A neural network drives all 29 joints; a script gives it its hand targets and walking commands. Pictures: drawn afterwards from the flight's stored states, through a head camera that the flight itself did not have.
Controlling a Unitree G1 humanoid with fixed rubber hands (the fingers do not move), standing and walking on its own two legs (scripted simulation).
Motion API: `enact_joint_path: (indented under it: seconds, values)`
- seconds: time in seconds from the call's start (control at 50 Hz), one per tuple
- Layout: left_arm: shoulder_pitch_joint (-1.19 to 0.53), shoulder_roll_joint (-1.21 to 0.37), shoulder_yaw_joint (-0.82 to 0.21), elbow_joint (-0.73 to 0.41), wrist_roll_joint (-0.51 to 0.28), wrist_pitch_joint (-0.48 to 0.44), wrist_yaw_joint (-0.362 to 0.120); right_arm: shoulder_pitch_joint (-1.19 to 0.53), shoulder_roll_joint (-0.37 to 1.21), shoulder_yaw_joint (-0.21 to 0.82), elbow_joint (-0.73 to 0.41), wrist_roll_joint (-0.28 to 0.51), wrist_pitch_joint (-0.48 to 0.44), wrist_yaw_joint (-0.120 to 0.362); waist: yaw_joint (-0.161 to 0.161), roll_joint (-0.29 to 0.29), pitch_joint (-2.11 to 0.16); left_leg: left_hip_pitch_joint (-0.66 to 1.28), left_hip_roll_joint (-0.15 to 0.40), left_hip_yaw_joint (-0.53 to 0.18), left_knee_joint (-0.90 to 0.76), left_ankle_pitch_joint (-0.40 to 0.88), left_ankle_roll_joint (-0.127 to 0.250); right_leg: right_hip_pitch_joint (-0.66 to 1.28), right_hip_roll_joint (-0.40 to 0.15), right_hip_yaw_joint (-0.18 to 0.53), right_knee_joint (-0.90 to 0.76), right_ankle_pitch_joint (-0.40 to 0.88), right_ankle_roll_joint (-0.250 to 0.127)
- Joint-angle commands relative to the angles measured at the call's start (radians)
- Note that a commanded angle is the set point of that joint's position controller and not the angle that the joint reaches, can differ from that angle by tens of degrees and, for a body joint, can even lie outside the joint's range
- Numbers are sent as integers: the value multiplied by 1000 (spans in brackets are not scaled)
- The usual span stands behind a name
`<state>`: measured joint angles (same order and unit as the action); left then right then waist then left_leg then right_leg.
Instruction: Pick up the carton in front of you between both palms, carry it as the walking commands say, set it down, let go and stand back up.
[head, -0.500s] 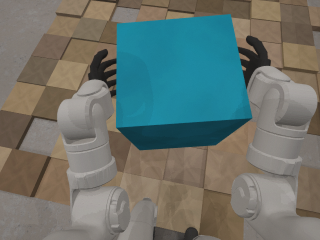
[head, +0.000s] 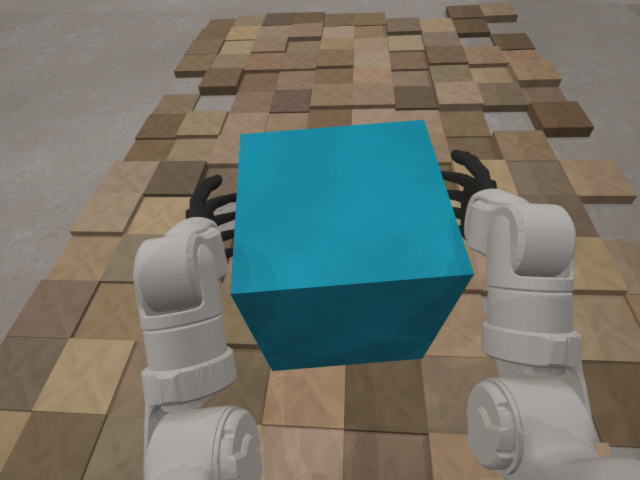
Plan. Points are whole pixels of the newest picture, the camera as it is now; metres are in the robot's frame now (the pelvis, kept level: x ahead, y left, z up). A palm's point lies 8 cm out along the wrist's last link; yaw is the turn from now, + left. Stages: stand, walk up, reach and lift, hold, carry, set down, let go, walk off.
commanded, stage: carry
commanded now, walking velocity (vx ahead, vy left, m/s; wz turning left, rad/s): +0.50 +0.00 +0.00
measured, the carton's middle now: (340, 257) +0.37 -0.01 +0.08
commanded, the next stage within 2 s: none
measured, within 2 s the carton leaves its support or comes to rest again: neither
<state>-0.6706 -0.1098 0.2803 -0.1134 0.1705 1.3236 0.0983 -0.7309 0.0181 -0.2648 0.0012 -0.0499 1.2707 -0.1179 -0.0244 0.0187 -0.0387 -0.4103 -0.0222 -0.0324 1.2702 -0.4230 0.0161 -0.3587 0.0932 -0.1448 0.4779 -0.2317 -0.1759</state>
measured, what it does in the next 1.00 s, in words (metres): climbs: left foot, then right foot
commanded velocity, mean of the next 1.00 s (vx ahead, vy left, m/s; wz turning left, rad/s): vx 0.50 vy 0.00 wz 0.00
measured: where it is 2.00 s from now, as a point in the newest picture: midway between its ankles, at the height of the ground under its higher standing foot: (322, 197)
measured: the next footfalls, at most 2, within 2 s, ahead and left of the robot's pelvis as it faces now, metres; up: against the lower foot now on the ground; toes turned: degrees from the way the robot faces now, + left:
left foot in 0.32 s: +0.43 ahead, +0.09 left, +0.03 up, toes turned +9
right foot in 0.74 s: +0.66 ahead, -0.13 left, +0.04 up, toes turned -8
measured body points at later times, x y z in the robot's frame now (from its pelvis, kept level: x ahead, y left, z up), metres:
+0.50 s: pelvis +0.34 +0.02 +0.03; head +0.37 +0.01 +0.48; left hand +0.71 +0.14 +0.13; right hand +0.68 -0.17 +0.13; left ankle +0.39 +0.08 -0.70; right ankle +0.29 -0.09 -0.62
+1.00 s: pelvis +0.66 -0.04 +0.05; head +0.70 -0.05 +0.50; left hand +1.01 +0.13 +0.17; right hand +1.05 -0.17 +0.17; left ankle +0.71 +0.10 -0.62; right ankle +0.62 -0.12 -0.69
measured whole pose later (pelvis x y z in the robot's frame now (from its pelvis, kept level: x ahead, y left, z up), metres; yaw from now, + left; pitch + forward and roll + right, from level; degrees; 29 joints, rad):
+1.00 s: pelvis +0.66 -0.04 +0.05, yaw +1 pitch +6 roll +2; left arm -0.68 -0.08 0.29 -0.04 0.09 1.34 0.14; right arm -0.74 0.06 -0.30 0.01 -0.11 1.33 -0.11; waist 0.05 0.01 -0.02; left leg -0.68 0.05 0.06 0.96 -0.28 0.00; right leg -0.25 -0.04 -0.15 0.41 -0.26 -0.05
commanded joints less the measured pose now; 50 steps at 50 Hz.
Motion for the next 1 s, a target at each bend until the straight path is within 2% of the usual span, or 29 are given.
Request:
enact_joint_path:
  seconds: [0.0, 0.02, 0.06, 0.14, 0.2, 0.24, 0.26, 0.28, 0.3, 0.32, 0.34, 0.36, 0.4, 0.42, 0.48, 0.52, 0.58, 0.64, 0.68, 0.7, 0.72, 0.74, 0.76, 0.78, 0.8, 0.82, 0.86, 0.92, 0.98]
  values:
    - [-657, -946, -674, -100, -453, 9, -220, -548, 1068, 652, -124, 377, 66, 254, 37, -47, -381, -320, 86, 6, -10, 64, -38, 472, -403, 459, -178, 385, -54]
    - [-662, -982, -704, -129, -490, 9, -231, -501, 1072, 651, -137, 344, 58, 241, 38, -33, -369, -299, 92, 25, -78, 77, -46, 444, -378, 410, -188, 431, -12]
    - [-626, -1028, -760, -166, -545, -2, -252, -386, 1081, 667, -148, 287, 35, 220, 56, -68, -368, -309, 78, 77, -209, 116, -56, 470, -334, 331, -206, 536, 34]
    - [-478, -1041, -828, -173, -584, -47, -290, -205, 1085, 732, -165, 219, -32, 195, 78, -123, -384, -346, 32, 170, -418, 241, -39, 616, -285, 214, -149, 917, 83]
    - [-405, -1017, -863, -167, -585, -97, -305, -185, 1078, 799, -209, 222, -79, 190, 83, -154, -367, -248, -17, 230, -646, 381, -5, 615, -249, 133, -112, 1014, 109]
    - [-374, -992, -878, -160, -575, -128, -304, -195, 1060, 838, -235, 243, -100, 195, 64, -177, -370, -50, -79, 309, -765, 470, 18, 553, -240, 79, -74, 1174, 129]
    - [-369, -971, -882, -157, -564, -142, -300, -210, 1051, 856, -241, 260, -108, 200, 42, -209, -393, 77, -88, 321, -789, 478, 32, 510, -250, 59, 10, 1211, 137]
    - [-374, -943, -882, -154, -555, -153, -295, -221, 1040, 869, -236, 277, -113, 207, 5, -203, -432, 254, -88, 324, -858, 510, 48, 430, -246, 16, 145, 1178, 148]
    - [-396, -908, -880, -147, -543, -162, -289, -231, 1019, 874, -234, 291, -116, 216, -31, -143, -478, 474, -32, 266, -890, 519, 70, 290, -221, 0, 321, 948, 157]
    - [-418, -890, -876, -139, -534, -166, -282, -247, 981, 867, -217, 302, -119, 224, -35, 33, -556, 779, 288, -158, -805, 634, 199, -53, -126, 57, 611, 180, 180]
    - [-383, -860, -854, -99, -520, -162, -271, -218, 968, 862, -140, 315, -123, 225, -64, 153, -648, 859, 416, -471, -870, 531, 362, -246, -2, 137, 941, -269, 185]
    - [-389, -852, -842, -79, -517, -165, -258, -227, 970, 871, -137, 341, -125, 230, -52, 98, -609, 806, 393, -432, -901, 405, 352, -327, -71, 216, 997, -230, 144]
    - [-442, -839, -797, -63, -494, -175, -231, -362, 1007, 877, -146, 410, -131, 243, -24, -17, -465, 602, 349, -290, -939, 376, 265, -354, -140, 203, 862, -166, 128]
    - [-465, -831, -771, -42, -477, -177, -219, -433, 1018, 879, -147, 439, -132, 247, -14, -27, -438, 505, 330, -241, -967, 349, 245, -311, -155, 194, 805, -149, 132]
    - [-525, -808, -723, 20, -445, -175, -188, -571, 1020, 844, -92, 492, -127, 254, 0, 19, -408, 370, 289, -125, -997, 285, 220, -256, -163, 136, 658, -97, 142]
    - [-600, -792, -700, 39, -443, -167, -171, -623, 1009, 807, -36, 504, -117, 252, -9, 58, -376, 356, 281, -76, -1012, 286, 220, -276, -168, 101, 510, -101, 150]
    - [-700, -782, -677, 66, -463, -139, -152, -673, 987, 734, 22, 500, -92, 240, -32, 94, -356, 363, 258, -3, -975, 383, 204, -251, -158, 52, 341, -11, 144]
    - [-776, -784, -649, 91, -489, -98, -142, -702, 966, 665, 59, 487, -53, 223, -42, 123, -336, 403, 231, 50, -924, 461, 168, -220, -123, 11, 188, 58, 134]
    - [-815, -787, -625, 111, -502, -64, -143, -722, 953, 624, 75, 471, -22, 211, -23, 133, -331, 387, 224, 89, -859, 467, 133, -122, -83, -50, 77, 39, 123]
    - [-825, -790, -609, 127, -509, -49, -146, -732, 948, 605, 83, 462, -5, 205, 2, 106, -356, 347, 210, 130, -761, 521, 104, 12, -64, -79, 6, 72, 114]
    - [-830, -789, -591, 151, -516, -34, -150, -734, 942, 586, 98, 452, 12, 201, 30, 66, -410, 256, 181, 175, -618, 570, 61, 215, -92, -29, -3, 74, 91]
    - [-824, -765, -568, 166, -504, -27, -152, -764, 950, 564, 94, 451, 31, 199, 79, -140, -547, -13, 83, 207, -293, 372, -8, 508, -348, 391, -18, 4, -30]
    - [-829, -791, -557, 174, -509, -20, -152, -784, 955, 551, 98, 443, 45, 199, 109, -328, -527, -297, -34, 152, -120, -77, -20, 649, -458, 696, -114, 124, -115]
    - [-855, -810, -548, 137, -524, -9, -157, -813, 980, 553, 95, 440, 54, 197, 97, -280, -514, -406, 1, 55, 12, -133, 7, 692, -462, 668, -81, 201, -117]
    - [-888, -851, -559, 99, -542, -3, -164, -809, 996, 539, 86, 430, 61, 196, 103, -189, -498, -441, 34, 29, 42, -111, 23, 668, -452, 595, -48, 314, -101]
    - [-923, -887, -564, 57, -556, 3, -169, -800, 1014, 527, 79, 417, 68, 193, 102, -113, -481, -446, 64, 18, 3, -48, 31, 635, -439, 520, -42, 363, -68]
    - [-938, -942, -574, -4, -570, 13, -180, -746, 1040, 516, 62, 377, 77, 189, 76, -122, -470, -390, 97, 14, -109, 40, 18, 567, -415, 413, -88, 343, -8]
    - [-825, -995, -588, -37, -548, 17, -199, -597, 1073, 525, 32, 304, 76, 184, 75, -153, -450, -382, 97, 55, -251, 108, -14, 569, -402, 319, -131, 427, 1]
    - [-669, -1024, -635, -72, -514, -3, -224, -445, 1115, 579, -28, 249, 52, 189, 85, -154, -403, -390, 90, 106, -433, 228, -27, 603, -352, 202, -129, 561, 20]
